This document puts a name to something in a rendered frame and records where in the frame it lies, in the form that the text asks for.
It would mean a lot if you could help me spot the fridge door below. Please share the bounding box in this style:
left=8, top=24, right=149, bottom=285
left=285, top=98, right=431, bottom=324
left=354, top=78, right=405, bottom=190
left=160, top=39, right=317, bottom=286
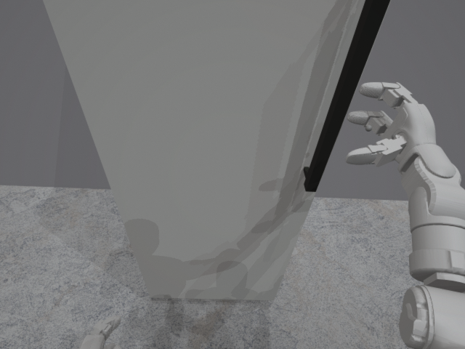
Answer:
left=43, top=0, right=391, bottom=300

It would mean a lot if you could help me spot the robot right hand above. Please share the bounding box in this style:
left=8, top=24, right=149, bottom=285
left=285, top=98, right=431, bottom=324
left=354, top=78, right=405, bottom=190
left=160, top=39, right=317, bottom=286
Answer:
left=345, top=82, right=436, bottom=167

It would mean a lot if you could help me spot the handle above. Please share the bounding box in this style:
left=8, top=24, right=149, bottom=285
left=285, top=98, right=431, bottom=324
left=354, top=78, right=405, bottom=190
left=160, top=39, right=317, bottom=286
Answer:
left=304, top=0, right=390, bottom=192

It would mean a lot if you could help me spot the right robot forearm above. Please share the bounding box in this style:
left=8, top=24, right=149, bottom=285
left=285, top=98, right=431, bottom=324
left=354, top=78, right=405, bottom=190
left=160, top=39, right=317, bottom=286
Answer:
left=397, top=144, right=465, bottom=294

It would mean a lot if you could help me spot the robot left hand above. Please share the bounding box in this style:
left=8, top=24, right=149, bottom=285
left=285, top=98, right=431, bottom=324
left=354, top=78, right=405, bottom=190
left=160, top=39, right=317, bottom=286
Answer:
left=78, top=315, right=121, bottom=349

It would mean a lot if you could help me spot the right robot upper arm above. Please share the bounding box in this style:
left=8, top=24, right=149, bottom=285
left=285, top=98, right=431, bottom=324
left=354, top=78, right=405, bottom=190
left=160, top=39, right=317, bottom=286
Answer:
left=399, top=285, right=465, bottom=349

